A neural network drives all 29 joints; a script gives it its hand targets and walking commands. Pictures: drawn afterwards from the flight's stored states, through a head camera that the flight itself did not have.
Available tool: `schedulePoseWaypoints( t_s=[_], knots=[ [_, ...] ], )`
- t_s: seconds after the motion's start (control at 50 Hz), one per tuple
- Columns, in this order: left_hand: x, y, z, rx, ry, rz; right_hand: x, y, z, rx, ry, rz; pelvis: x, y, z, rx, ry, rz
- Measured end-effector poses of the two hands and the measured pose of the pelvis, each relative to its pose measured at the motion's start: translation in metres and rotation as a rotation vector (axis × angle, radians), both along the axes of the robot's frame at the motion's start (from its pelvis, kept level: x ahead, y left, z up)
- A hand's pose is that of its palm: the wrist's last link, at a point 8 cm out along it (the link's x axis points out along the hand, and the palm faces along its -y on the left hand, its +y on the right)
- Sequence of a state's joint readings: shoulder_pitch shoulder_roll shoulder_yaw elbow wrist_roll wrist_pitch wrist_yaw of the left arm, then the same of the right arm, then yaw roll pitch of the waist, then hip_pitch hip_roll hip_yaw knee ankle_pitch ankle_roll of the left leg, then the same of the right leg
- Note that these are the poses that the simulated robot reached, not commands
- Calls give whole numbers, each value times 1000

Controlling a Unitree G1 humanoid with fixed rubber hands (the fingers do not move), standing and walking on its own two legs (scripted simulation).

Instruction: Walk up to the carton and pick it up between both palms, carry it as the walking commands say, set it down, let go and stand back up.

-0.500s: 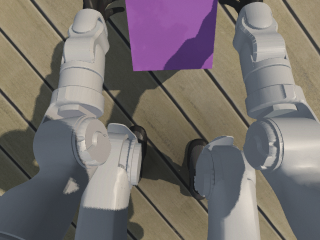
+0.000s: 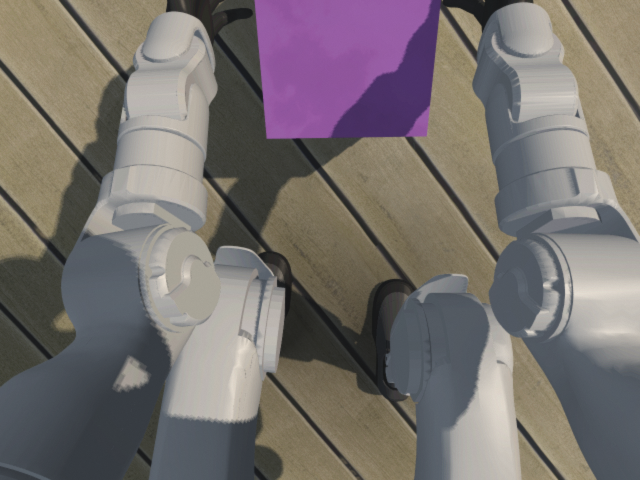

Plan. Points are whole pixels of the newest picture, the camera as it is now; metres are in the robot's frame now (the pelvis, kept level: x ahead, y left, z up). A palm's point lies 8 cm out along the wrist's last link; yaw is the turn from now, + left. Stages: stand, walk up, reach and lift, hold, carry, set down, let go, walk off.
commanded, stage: set down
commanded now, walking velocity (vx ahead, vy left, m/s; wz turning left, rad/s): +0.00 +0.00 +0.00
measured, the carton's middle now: (345, 34) +0.57 +0.03 -0.27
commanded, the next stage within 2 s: none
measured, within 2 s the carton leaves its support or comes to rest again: rests again in 1.10 s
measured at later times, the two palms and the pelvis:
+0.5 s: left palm (195, 15) +0.54 +0.17 -0.16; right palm (503, 4) +0.57 -0.11 -0.16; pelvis +0.00 +0.00 +0.00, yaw +0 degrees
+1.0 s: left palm (199, 34) +0.53 +0.18 -0.19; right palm (486, 17) +0.56 -0.11 -0.18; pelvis +0.01 +0.00 +0.00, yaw +0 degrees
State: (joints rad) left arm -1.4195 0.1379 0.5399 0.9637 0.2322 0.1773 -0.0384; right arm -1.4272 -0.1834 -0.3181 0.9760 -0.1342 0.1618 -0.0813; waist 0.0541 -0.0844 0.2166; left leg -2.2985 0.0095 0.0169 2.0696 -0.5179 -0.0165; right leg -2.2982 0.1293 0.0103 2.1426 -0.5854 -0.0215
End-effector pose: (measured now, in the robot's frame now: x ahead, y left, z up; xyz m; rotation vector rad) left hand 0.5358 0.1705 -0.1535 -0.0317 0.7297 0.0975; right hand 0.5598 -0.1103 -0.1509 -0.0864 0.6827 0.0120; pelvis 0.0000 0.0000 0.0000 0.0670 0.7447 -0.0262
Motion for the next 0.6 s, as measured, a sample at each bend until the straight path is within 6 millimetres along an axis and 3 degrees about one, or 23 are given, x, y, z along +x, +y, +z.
schedulePoseWaypoints(
  t_s=[0.6],
  knots=[
    [6, 1, -9, -16, -12, 2, 7, -2, -7, 12, -8, 22, 5, 0, -2, 1, 5, -2]
  ],
)
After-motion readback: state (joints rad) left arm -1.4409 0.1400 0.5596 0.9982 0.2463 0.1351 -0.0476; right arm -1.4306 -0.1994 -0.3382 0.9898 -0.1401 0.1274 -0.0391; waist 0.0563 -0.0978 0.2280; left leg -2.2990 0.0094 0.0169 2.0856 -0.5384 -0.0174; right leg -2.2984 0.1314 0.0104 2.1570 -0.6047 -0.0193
